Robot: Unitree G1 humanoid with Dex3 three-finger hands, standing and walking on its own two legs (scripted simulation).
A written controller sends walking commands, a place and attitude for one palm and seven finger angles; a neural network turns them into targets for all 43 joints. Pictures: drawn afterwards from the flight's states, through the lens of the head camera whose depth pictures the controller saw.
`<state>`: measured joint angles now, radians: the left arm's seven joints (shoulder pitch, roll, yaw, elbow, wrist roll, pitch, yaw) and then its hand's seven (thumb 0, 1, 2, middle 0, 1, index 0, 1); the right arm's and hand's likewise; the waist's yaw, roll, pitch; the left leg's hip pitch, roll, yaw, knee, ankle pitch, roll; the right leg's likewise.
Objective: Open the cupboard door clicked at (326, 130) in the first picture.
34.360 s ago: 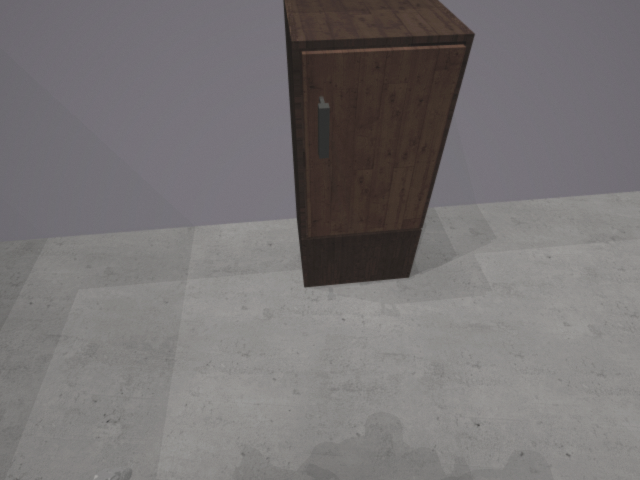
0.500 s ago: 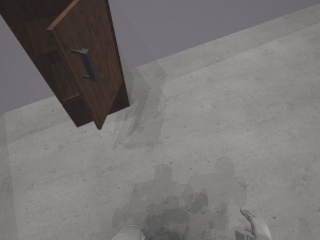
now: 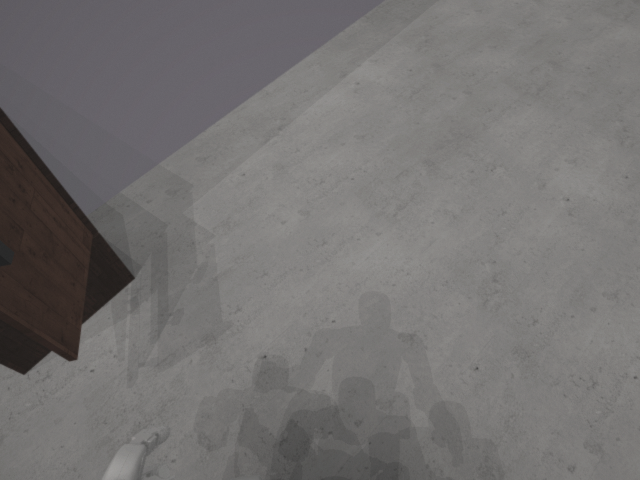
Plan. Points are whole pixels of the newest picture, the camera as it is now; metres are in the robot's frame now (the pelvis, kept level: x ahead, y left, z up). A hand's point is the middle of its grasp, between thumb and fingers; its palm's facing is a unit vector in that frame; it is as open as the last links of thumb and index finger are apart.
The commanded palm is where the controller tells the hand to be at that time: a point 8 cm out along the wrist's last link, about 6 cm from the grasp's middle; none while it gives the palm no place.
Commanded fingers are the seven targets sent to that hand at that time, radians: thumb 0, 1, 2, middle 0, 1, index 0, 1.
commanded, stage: walk to a spot facing it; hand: left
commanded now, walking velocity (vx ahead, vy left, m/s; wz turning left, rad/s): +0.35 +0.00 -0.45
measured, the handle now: out of the picture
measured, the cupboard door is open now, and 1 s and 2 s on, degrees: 50 50 50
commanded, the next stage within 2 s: turn to face it in 1.88 s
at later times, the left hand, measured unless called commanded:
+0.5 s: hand (225, 343) +0.33 +0.17 -0.14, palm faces -0.26 -0.95 -0.17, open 7.4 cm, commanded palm none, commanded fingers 0.00 0.90 0.90 -0.20 -0.30 -0.20 -0.30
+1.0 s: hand (284, 291) +0.43 +0.08 -0.16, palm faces -0.24 -0.95 -0.19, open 7.3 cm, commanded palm none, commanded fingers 0.00 0.90 0.90 -0.20 -0.30 -0.20 -0.30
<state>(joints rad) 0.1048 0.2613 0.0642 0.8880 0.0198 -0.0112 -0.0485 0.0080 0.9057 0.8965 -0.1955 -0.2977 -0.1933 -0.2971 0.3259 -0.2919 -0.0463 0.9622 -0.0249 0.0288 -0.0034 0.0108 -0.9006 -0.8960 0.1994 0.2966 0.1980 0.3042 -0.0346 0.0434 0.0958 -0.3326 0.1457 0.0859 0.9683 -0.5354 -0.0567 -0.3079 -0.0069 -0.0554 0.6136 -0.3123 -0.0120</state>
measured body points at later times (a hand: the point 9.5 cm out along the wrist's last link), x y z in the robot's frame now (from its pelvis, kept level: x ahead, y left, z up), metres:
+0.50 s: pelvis +0.19 +0.01 +0.02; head +0.23 +0.00 +0.47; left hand +0.34 +0.22 -0.12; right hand +0.11 -0.20 -0.13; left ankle +0.19 +0.13 -0.72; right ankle +0.18 -0.13 -0.65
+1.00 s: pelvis +0.40 -0.10 +0.02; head +0.42 -0.10 +0.47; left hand +0.45 +0.13 -0.14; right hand +0.43 -0.36 -0.12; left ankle +0.54 +0.00 -0.69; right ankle +0.29 -0.15 -0.72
